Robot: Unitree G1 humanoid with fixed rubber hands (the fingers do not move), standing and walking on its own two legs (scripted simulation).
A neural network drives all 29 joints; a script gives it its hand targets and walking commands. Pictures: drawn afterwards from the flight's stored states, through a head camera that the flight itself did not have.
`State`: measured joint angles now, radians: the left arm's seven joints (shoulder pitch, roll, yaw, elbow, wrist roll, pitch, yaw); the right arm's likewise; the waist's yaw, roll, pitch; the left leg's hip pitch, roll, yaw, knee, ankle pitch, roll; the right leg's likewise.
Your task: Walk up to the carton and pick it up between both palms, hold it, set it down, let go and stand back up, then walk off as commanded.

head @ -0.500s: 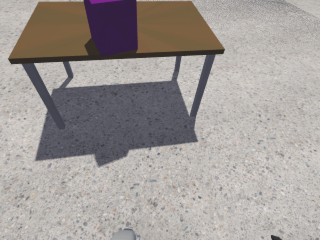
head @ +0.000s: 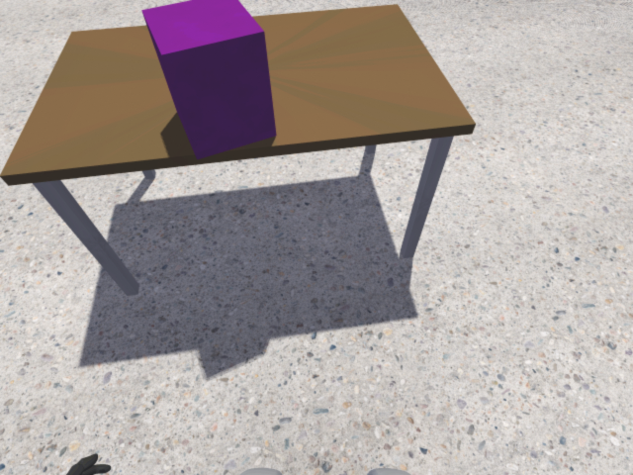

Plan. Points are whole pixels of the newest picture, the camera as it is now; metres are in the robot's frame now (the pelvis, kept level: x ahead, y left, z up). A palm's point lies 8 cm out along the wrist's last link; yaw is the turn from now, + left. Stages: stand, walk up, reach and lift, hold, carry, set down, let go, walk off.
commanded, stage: walk up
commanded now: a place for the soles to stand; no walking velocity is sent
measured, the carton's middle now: (214, 77) +0.91 +0.24 -0.01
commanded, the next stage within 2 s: none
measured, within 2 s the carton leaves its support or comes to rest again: neither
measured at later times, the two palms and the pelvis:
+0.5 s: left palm (57, 410) +0.23 +0.39 -0.13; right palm (497, 427) +0.19 -0.23 -0.10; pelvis +0.14 +0.08 -0.01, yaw +2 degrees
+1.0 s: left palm (81, 373) +0.27 +0.36 -0.10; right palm (503, 370) +0.27 -0.27 -0.12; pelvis +0.20 +0.03 +0.00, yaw +3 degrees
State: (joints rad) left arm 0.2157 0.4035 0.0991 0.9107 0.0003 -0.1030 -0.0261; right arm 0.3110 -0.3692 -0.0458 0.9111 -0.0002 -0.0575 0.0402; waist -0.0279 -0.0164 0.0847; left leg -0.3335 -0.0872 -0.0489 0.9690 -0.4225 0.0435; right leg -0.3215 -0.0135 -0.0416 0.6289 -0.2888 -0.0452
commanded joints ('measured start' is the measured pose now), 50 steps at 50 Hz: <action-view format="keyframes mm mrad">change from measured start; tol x32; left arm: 1 141 225 45 -67 -6 -11 43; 50 -37 226 38 -92 17 75 53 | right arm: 1 47 -199 -35 -90 10 -6 -23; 50 -33 -209 -36 -46 16 41 -84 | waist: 1 59 -44 -142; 14 -22 -114 -88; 18 -51 345 -191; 24 20 154 149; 50 35 -62 -122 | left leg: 1 -325 81 -107 156 100 2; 15 157 117 89 -383 367 5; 19 272 362 -708 -690 -27 178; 23 -119 260 -554 -853 -330 28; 43 144 282 -382 -438 662 118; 50 -180 18 -63 101 -128 -26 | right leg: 1 489 -280 188 -186 760 -29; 16 101 -140 -14 190 332 -35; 19 -185 59 87 510 -343 17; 40 -104 -37 151 116 -246 17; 50 275 -332 216 -180 664 -142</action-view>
